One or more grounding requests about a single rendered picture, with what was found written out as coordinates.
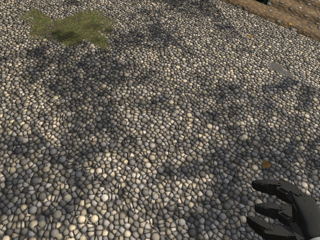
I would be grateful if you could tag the robot right hand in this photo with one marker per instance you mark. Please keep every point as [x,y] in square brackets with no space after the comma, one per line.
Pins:
[300,222]

